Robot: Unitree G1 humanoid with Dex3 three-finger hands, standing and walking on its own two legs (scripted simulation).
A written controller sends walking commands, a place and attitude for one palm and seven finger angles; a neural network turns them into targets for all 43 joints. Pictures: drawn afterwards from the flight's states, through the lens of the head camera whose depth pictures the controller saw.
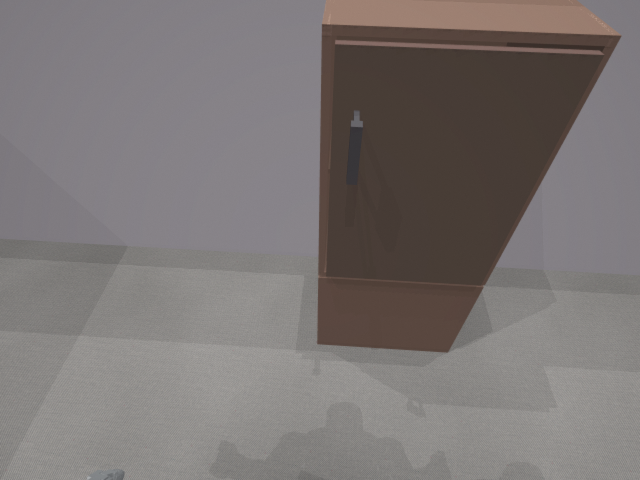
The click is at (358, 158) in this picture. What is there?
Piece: cupboard door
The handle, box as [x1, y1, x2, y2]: [346, 110, 362, 184]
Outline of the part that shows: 354,110 353,120 351,120 346,178 346,183 348,184 356,184 362,121 359,120 359,111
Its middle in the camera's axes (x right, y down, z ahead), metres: +0.06 -0.16 +0.70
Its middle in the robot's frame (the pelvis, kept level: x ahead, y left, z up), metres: +0.65 -0.03 +0.08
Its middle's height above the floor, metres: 0.85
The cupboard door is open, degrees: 0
